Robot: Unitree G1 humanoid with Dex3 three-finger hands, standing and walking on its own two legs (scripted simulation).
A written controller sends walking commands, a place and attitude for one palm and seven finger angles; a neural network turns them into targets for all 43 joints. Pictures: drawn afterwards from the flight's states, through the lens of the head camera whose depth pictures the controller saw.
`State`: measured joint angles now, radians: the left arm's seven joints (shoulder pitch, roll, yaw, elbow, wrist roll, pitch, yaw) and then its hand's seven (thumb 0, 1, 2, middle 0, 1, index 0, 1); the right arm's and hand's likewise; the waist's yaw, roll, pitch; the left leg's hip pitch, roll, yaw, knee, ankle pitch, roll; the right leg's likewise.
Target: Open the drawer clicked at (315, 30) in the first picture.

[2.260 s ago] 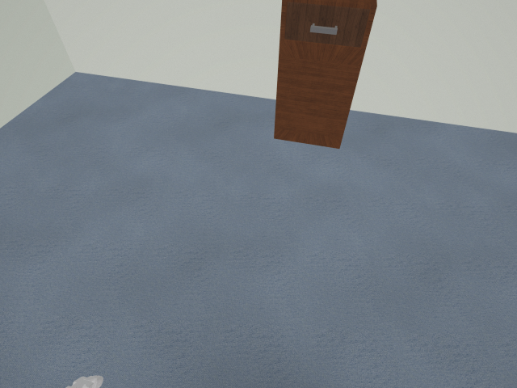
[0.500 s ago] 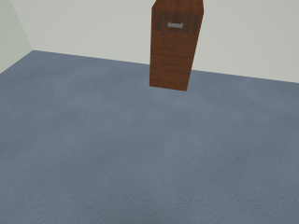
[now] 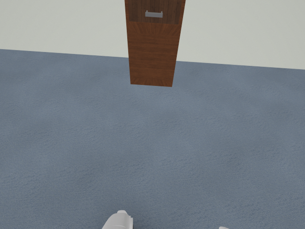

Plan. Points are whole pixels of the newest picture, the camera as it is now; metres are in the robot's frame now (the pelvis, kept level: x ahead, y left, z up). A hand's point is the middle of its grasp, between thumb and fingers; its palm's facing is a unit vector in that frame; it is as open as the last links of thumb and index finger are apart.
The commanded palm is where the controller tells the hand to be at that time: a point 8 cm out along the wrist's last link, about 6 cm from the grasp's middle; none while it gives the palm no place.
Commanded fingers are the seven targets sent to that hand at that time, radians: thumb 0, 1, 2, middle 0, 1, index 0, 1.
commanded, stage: walk to a spot facing it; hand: left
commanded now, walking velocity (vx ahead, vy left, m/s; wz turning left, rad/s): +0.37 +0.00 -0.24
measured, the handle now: (154, 13) +1.43 +0.13 -0.07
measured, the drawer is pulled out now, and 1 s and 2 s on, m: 0.00 0.00 0.00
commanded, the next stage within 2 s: turn to face it in 1.24 s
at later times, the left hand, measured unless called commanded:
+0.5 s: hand (114, 164) +0.34 +0.17 -0.15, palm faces -0.20 -0.96 -0.19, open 7.4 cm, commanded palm none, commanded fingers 0.00 0.90 0.90 -0.20 -0.30 -0.20 -0.30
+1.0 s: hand (117, 151) +0.41 +0.18 -0.19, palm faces -0.15 -0.98 -0.12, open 7.4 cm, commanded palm none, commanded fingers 0.00 0.90 0.90 -0.20 -0.30 -0.20 -0.30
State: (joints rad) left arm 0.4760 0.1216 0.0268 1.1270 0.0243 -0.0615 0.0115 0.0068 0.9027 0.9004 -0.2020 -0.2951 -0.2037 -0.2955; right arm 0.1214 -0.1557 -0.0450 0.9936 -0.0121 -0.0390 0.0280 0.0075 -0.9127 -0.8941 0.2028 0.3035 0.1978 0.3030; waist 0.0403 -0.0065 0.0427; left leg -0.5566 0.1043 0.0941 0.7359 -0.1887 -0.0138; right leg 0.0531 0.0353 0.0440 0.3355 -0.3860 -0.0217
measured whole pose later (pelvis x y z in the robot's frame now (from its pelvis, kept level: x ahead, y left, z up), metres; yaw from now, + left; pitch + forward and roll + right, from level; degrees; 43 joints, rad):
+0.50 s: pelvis +0.20 +0.01 +0.01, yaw -11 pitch +0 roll +1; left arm 0.15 0.17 0.07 0.98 0.03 -0.01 -0.04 0.01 0.91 0.90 -0.19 -0.29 -0.20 -0.29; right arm 0.41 -0.18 -0.06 1.12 -0.03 -0.06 -0.01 0.00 -0.92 -0.89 0.20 0.30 0.20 0.30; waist -0.05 0.00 0.03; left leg -0.06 0.08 0.28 0.42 -0.33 -0.01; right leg -0.42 -0.09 -0.11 0.62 -0.23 -0.02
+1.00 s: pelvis +0.43 +0.00 -0.01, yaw -14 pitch -1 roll -2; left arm 0.39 0.18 0.06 1.15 0.02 -0.02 -0.01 0.01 0.91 0.90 -0.20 -0.29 -0.20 -0.29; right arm 0.18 -0.18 -0.05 1.00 -0.03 -0.09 0.00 0.01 -0.93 -0.89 0.20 0.30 0.20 0.30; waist 0.02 -0.04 0.04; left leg -0.36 0.11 0.19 0.65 -0.27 0.04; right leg -0.24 -0.04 -0.04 0.98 -0.47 -0.02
